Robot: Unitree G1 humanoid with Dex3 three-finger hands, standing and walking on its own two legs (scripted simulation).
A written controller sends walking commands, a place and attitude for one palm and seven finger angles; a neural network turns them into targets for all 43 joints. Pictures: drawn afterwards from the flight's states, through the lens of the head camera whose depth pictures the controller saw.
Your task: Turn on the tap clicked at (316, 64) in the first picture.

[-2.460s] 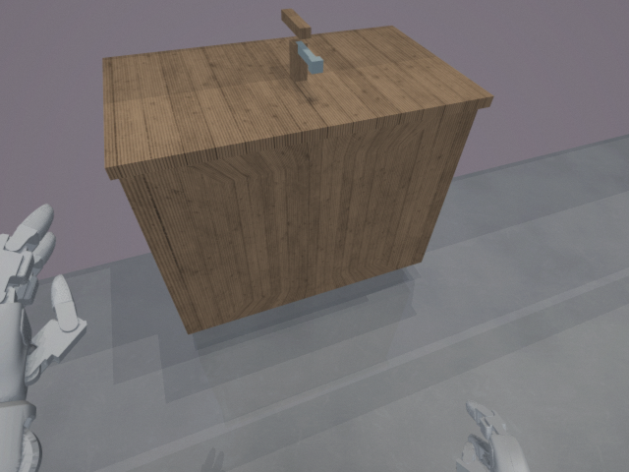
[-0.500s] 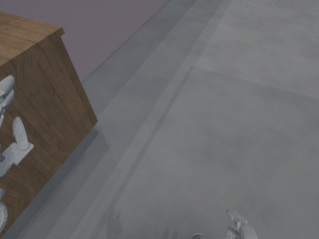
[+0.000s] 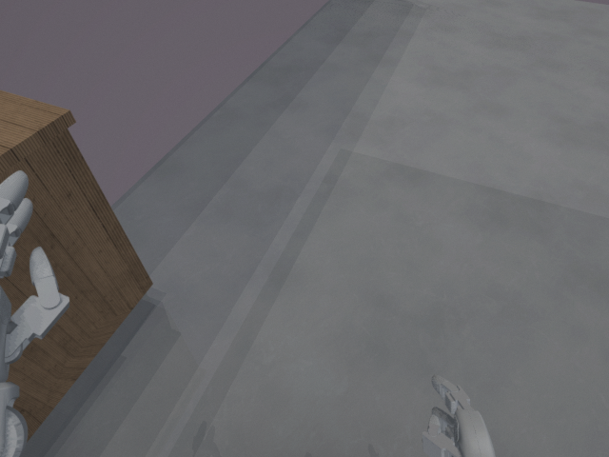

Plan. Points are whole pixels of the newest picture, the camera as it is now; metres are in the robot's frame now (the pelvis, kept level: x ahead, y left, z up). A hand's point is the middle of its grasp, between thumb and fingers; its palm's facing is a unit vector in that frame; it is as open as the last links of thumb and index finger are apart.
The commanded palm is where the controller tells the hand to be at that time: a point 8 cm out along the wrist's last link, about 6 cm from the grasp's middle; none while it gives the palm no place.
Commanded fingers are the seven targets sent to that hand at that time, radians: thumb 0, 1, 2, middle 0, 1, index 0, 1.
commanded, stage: walk to a spot facing it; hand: left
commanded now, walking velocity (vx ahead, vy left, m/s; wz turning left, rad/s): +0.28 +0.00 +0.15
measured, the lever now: out of the picture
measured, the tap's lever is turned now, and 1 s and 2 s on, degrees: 0 0 0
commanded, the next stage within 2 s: turn to face it in 0.14 s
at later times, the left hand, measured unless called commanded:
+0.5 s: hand (120, 203) +0.34 +0.23 +0.18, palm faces +0.50 -0.73 -0.47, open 7.4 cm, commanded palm +0.26 +0.27 +0.18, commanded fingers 0.00 0.90 0.90 -0.20 -0.30 -0.20 -0.30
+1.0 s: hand (137, 245) +0.29 +0.19 +0.18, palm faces +0.72 -0.56 -0.41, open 7.4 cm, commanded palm +0.20 +0.21 +0.18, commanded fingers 0.00 0.90 0.90 -0.20 -0.30 -0.20 -0.30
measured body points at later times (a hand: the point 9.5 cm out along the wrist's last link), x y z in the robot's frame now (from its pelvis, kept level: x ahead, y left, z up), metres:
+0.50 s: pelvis +0.15 -0.03 -0.02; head +0.20 -0.02 +0.42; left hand +0.31 +0.27 +0.20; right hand +0.36 -0.26 -0.10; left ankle +0.21 +0.09 -0.74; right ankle +0.08 -0.14 -0.67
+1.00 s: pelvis +0.19 -0.11 +0.00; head +0.22 -0.11 +0.45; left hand +0.24 +0.22 +0.20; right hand +0.46 -0.26 -0.09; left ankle +0.13 +0.00 -0.70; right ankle +0.23 -0.20 -0.73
